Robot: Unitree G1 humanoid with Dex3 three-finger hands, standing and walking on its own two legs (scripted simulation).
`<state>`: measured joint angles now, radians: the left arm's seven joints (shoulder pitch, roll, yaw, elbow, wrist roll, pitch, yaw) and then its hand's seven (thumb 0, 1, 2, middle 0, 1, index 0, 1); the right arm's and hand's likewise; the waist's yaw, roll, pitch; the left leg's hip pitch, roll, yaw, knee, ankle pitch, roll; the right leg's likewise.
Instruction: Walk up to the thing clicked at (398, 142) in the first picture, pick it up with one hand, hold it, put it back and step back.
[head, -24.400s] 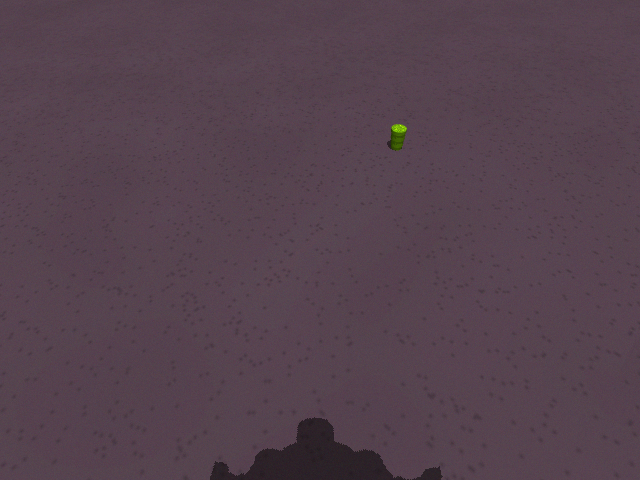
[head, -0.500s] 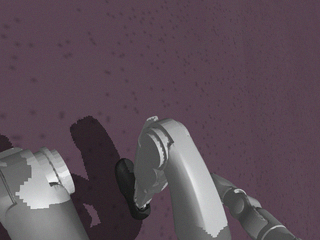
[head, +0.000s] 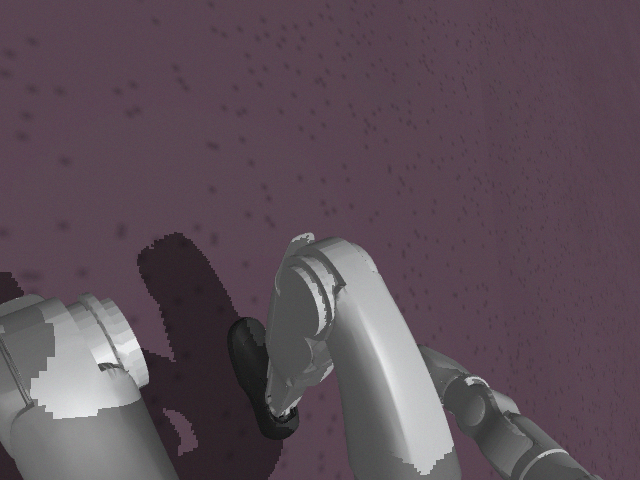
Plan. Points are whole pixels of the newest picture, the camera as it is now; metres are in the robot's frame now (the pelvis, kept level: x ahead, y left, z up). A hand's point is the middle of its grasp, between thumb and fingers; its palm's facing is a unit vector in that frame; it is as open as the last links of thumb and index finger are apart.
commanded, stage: withdraw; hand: left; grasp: from above
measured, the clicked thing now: out of the picture +0.44 +0.31 -0.23
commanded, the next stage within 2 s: rise in 0.30 s
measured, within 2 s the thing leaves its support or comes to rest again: rests again in 0.28 s
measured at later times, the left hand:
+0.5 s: hand out of the picture +0.42 +0.39 -0.12, palm faces +0.38 -0.92 -0.11, open 17.6 cm
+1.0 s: hand out of the picture +0.28 +0.37 +0.04, palm faces +0.33 -0.82 -0.46, open 17.2 cm
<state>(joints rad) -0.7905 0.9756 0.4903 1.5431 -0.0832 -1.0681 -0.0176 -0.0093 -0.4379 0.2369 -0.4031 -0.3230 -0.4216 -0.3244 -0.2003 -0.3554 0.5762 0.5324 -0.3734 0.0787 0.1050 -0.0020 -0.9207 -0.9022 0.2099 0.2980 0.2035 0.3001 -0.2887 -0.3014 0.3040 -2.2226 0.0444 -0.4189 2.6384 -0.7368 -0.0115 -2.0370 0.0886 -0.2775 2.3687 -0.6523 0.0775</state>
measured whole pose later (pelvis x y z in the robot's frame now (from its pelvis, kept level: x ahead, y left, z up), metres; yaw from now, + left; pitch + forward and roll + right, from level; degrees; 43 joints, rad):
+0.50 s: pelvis +0.00 +0.00 +0.01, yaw +2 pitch +20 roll -16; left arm -0.71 0.93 0.54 1.25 -0.05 -0.73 -0.20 -0.01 -0.58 0.03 -0.06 -0.04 -0.07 -0.03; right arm -0.04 -0.34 0.38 0.55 -0.21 0.11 0.09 0.00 -0.90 -0.90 0.21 0.30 0.20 0.30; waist -0.22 -0.18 0.17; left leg -2.27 0.06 -0.31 2.57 -0.70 0.02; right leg -2.10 0.06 -0.21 2.36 -0.65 0.06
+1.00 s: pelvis +0.02 -0.02 +0.13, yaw +12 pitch +33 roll -6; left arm -0.22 0.53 0.33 0.50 0.05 -0.08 0.01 -0.01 -0.50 0.08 -0.06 -0.06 -0.06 -0.06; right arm 0.07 -0.24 0.03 0.55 0.03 0.18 0.02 0.01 -0.90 -0.90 0.21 0.30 0.20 0.30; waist -0.05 0.00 -0.13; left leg -2.02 0.07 -0.09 2.09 -0.66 0.00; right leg -1.95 0.00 -0.06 2.04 -0.67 0.02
